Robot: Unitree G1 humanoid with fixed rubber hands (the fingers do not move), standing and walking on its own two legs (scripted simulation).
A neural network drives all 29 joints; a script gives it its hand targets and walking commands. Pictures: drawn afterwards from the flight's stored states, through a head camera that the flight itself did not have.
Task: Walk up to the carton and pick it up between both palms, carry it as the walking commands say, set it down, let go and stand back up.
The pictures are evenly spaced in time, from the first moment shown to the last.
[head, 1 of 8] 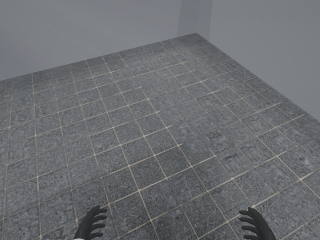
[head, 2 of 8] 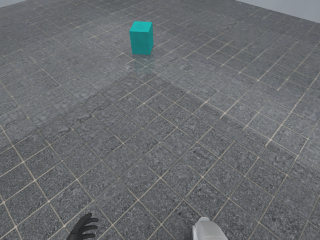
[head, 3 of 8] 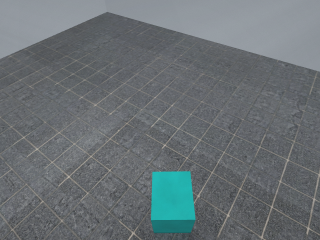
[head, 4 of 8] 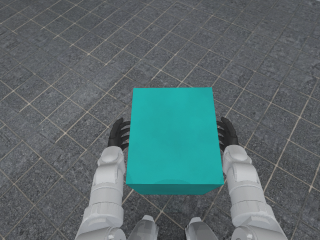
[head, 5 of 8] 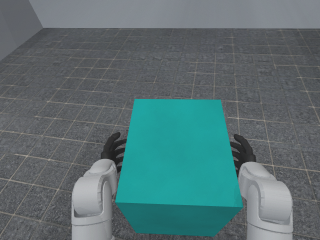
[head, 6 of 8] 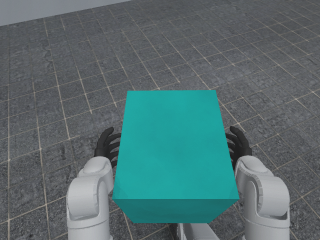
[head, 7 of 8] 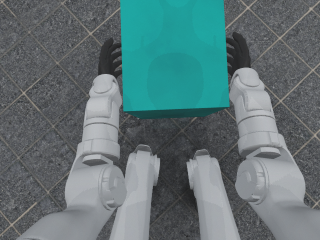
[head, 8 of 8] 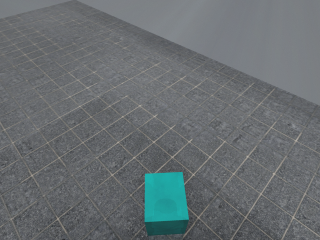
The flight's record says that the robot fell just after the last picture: no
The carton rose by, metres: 0.67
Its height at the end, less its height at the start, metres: +0.00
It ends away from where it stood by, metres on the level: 1.58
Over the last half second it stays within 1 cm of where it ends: yes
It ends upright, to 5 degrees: yes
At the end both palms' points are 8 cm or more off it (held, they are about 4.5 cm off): yes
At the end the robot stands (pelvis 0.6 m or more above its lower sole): yes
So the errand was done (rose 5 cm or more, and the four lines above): yes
